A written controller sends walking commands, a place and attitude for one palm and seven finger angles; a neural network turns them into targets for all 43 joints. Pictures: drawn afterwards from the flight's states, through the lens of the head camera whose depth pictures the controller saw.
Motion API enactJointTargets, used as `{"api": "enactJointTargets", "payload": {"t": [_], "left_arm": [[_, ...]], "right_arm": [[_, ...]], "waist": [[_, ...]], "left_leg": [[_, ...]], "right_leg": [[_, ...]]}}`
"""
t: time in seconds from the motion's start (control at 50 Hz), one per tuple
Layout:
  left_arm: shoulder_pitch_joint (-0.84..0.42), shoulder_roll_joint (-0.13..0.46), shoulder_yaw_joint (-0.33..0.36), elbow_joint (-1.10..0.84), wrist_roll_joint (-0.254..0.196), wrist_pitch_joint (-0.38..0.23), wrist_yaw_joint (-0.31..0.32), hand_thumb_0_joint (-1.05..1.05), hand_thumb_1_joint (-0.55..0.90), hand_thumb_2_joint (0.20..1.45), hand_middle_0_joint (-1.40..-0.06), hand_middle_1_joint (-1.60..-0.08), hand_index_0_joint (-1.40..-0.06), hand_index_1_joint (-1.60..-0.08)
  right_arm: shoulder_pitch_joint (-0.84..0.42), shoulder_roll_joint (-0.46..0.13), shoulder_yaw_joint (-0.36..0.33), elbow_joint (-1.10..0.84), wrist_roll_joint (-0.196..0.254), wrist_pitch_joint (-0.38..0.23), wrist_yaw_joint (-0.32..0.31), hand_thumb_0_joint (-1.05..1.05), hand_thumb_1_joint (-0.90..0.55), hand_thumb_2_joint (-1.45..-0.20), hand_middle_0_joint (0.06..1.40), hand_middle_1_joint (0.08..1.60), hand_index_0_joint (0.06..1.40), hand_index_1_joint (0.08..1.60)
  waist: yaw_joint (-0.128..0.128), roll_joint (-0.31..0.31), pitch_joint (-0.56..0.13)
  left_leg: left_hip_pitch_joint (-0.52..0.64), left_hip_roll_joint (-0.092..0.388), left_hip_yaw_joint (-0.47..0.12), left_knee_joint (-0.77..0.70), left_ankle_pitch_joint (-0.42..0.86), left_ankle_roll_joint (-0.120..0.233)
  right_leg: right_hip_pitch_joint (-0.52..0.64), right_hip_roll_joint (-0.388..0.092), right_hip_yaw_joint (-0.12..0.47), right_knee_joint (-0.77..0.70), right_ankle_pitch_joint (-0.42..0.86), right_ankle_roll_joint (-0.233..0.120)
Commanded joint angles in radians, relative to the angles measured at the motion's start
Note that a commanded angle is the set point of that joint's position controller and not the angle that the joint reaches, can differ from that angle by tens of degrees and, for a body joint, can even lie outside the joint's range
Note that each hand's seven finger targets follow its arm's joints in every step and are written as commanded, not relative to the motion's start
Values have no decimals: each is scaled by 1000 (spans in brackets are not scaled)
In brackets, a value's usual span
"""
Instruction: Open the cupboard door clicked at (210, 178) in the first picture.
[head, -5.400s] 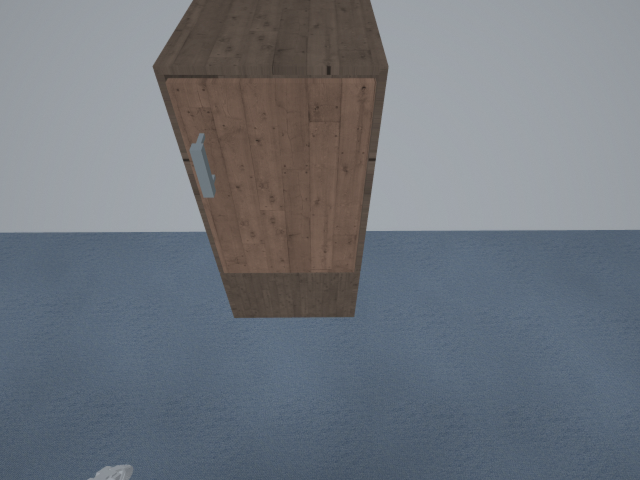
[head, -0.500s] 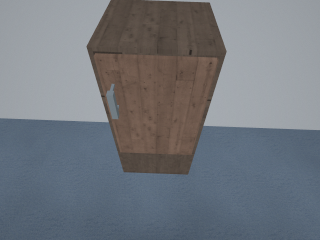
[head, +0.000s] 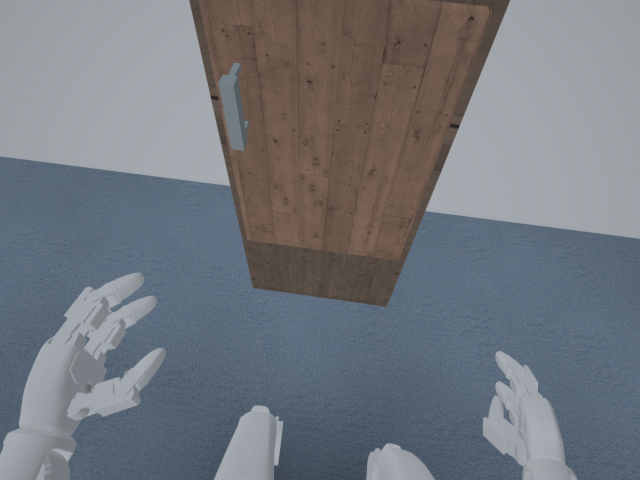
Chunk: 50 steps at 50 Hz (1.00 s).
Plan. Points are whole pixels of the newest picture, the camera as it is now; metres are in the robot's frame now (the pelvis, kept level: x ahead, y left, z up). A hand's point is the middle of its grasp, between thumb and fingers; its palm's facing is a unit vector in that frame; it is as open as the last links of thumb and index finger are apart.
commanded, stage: raise the hand with hooked fingers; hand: left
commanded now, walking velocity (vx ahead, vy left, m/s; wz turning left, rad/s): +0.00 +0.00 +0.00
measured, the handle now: (237, 107) +0.64 +0.22 +0.07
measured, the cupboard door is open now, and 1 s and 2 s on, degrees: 0 0 0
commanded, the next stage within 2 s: move the hooked fingers beside the handle in 1.54 s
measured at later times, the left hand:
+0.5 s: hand (103, 323) +0.25 +0.27 +0.06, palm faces -0.04 -1.00 -0.04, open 12.4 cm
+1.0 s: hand (78, 278) +0.29 +0.31 +0.08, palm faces -0.02 -1.00 -0.05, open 13.9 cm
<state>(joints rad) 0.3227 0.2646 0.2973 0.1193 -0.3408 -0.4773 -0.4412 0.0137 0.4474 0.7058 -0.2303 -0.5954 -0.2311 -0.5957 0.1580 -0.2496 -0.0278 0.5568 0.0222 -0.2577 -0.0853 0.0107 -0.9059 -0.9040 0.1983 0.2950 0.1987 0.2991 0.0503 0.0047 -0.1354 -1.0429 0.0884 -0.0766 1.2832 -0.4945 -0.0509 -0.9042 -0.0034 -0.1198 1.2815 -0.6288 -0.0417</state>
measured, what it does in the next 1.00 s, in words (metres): stands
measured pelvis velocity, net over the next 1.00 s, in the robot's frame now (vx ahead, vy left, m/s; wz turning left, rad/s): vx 0.01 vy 0.05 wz -0.02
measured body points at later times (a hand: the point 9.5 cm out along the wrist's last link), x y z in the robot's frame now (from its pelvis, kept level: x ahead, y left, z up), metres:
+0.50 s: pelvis +0.00 +0.04 +0.02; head +0.07 +0.06 +0.46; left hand +0.25 +0.33 +0.07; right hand +0.15 -0.23 -0.05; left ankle +0.07 +0.15 -0.62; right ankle +0.01 -0.10 -0.62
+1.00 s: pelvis +0.01 +0.05 +0.03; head +0.08 +0.07 +0.47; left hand +0.29 +0.37 +0.09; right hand +0.17 -0.20 -0.04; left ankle +0.07 +0.15 -0.62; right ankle +0.01 -0.10 -0.62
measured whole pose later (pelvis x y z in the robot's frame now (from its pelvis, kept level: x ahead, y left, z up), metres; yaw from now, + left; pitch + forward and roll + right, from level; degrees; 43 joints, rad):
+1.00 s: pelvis +0.01 +0.05 +0.03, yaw -1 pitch +15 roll -4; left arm 0.04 0.41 0.42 0.32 -0.36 -0.31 -0.51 -0.01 -0.49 0.30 -0.30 -1.20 -0.30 -1.20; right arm 0.26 -0.26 0.04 0.54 0.03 -0.20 -0.07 0.01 -0.90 -0.90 0.20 0.30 0.20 0.30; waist -0.01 0.02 -0.13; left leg -0.97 0.07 -0.02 1.15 -0.45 0.01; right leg -0.82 -0.02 -0.07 1.10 -0.54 0.03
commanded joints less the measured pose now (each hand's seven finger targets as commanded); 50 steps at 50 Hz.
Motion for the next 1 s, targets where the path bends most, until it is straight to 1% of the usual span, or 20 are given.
{"api": "enactJointTargets", "payload": {"t": [0.0, 0.02, 0.06, 0.08, 0.12, 0.18, 0.22, 0.28, 0.32, 0.36, 0.4, 0.42, 0.46, 0.54, 0.62, 0.68, 0.8, 0.88, 0.92, 0.98], "left_arm": [[-169, 225, 89, -166, -31, 26, -42, 0, 223, 610, -248, -735, -248, -735], [-138, 243, 124, -136, -42, 55, -46, 0, 200, 600, -250, -750, -250, -750], [-104, 251, 155, -128, -58, 94, -42, 0, 153, 580, -253, -780, -253, -780], [-90, 256, 175, -95, -65, 107, -38, 0, 130, 570, -255, -795, -255, -795], [-92, 247, 183, -126, -69, 93, -19, 0, 83, 550, -258, -825, -258, -825], [-82, 222, 175, -109, -65, 54, 6, 0, 13, 520, -263, -870, -263, -870], [-102, 212, 154, -99, -58, 25, 8, 0, -33, 500, -267, -900, -267, -900], [-154, 220, 137, -89, -50, 5, 0, 0, -103, 470, -272, -945, -272, -945], [-169, 231, 135, -101, -45, -2, -5, 0, -150, 450, -275, -975, -275, -975], [-178, 253, 150, -131, -44, -5, -2, 0, -197, 430, -278, -1005, -278, -1005], [-190, 263, 150, -159, -39, 0, 1, 0, -243, 410, -282, -1035, -282, -1035], [-194, 251, 139, -165, -36, 5, 6, 0, -267, 400, -283, -1050, -283, -1050], [-204, 242, 130, -161, -32, 20, 19, 0, -313, 380, -287, -1080, -287, -1080], [-233, 262, 142, -118, -23, 54, 19, 0, -407, 340, -293, -1140, -293, -1140], [-268, 281, 154, -89, -25, 79, -6, 0, -500, 300, -300, -1200, -300, -1200], [-327, 296, 158, -83, -29, 82, -20, 0, -500, 300, -300, -1200, -300, -1200], [-383, 332, 184, -59, -34, 91, -47, 0, -500, 300, -300, -1200, -300, -1200], [-400, 371, 219, -12, -42, 102, -62, 0, -500, 300, -300, -1200, -300, -1200], [-422, 373, 219, -5, -43, 104, -68, 0, -500, 300, -300, -1200, -300, -1200], [-448, 389, 233, 39, -51, 110, -79, 0, -500, 300, -300, -1200, -300, -1200]], "right_arm": [[19, -129, -42, -110, 11, -51, -20, 0, -900, -900, 200, 300, 200, 300], [16, -126, -42, -110, 14, -46, -18, 0, -900, -900, 200, 300, 200, 300], [7, -120, -40, -125, 14, -37, -14, 0, -900, -900, 200, 300, 200, 300], [2, -115, -40, -124, 13, -34, -13, 0, -900, -900, 200, 300, 200, 300], [12, -110, -43, -123, 10, -35, -5, 0, -900, -900, 200, 300, 200, 300], [20, -110, -49, -115, 6, -37, 6, 0, -900, -900, 200, 300, 200, 300], [35, -119, -52, -109, 7, -37, 10, 0, -900, -900, 200, 300, 200, 300], [49, -138, -49, -118, 9, -37, 7, 0, -900, -900, 200, 300, 200, 300], [65, -147, -48, -121, 13, -38, 4, 0, -900, -900, 200, 300, 200, 300], [70, -152, -46, -125, 13, -39, 4, 0, -900, -900, 200, 300, 200, 300], [75, -156, -43, -131, 13, -38, 5, 0, -900, -900, 200, 300, 200, 300], [74, -155, -41, -134, 13, -36, 7, 0, -900, -900, 200, 300, 200, 300], [74, -158, -38, -134, 12, -32, 9, 0, -900, -900, 200, 300, 200, 300], [81, -166, -32, -149, 12, -13, 9, 0, -900, -900, 200, 300, 200, 300], [89, -169, -26, -161, 11, -1, 10, 0, -900, -900, 200, 300, 200, 300], [88, -170, -20, -161, 9, 0, 9, 0, -900, -900, 200, 300, 200, 300], [93, -175, -17, -156, 10, 1, 9, 0, -900, -900, 200, 300, 200, 300], [100, -180, -17, -154, 10, 5, 5, 0, -900, -900, 200, 300, 200, 300], [101, -179, -17, -150, 12, 10, 5, 0, -900, -900, 200, 300, 200, 300], [110, -182, -18, -148, 13, 14, 1, 0, -900, -900, 200, 300, 200, 300]], "waist": [[-71, 57, -223], [-53, 43, -232], [-28, 30, -260], [-19, 10, -249], [-17, 12, -278], [-20, -11, -256], [-38, -21, -237], [-49, 5, -195], [-52, 21, -223], [-42, 66, -242], [-41, 95, -264], [-43, 119, -252], [-52, 123, -235], [-57, 112, -215], [-58, 121, -231], [-62, 134, -226], [-62, 147, -267], [-53, 121, -271], [-57, 136, -273], [-60, 108, -262]], "left_leg": [[187, -59, 58, -135, 158, 84], [182, -61, 58, -145, 169, 82], [192, -64, 60, -171, 188, 81], [187, -63, 55, -176, 199, 80], [208, -65, 57, -189, 222, 79], [222, -66, 54, -205, 230, 77], [222, -67, 54, -217, 197, 77], [232, -68, 50, -241, 131, 80], [265, -69, 49, -262, 115, 81], [300, -68, 40, -285, 123, 79], [347, -64, 29, -304, 140, 76], [360, -65, 22, -317, 131, 72], [377, -62, 9, -337, 104, 68], [370, -63, 3, -353, 75, 65], [396, -63, 7, -347, 128, 62], [398, -63, 5, -337, 142, 62], [436, -62, 6, -333, 196, 59], [420, -63, 10, -329, 224, 62], [438, -62, 14, -335, 232, 61], [415, -64, 20, -330, 221, 66]], "right_leg": [[78, 16, 196, -348, 144, 37], [113, 9, 200, -358, 154, 40], [152, 4, 189, -360, 167, 43], [158, 9, 184, -356, 180, 41], [166, 3, 171, -345, 232, 48], [133, 16, 137, -325, 240, 42], [99, 16, 129, -330, 191, 43], [41, 26, 105, -326, 104, 31], [40, 26, 94, -325, 106, 31], [48, 29, 73, -311, 141, 24], [42, 35, 55, -296, 176, 19], [36, 35, 46, -293, 180, 18], [20, 36, 36, -296, 180, 19], [27, 39, 32, -308, 172, 19], [40, 45, 31, -314, 208, 16], [38, 49, 31, -312, 216, 12], [44, 49, 33, -317, 244, 12], [70, 51, 35, -320, 261, 10], [67, 48, 36, -328, 266, 13], [75, 50, 40, -336, 261, 12]]}}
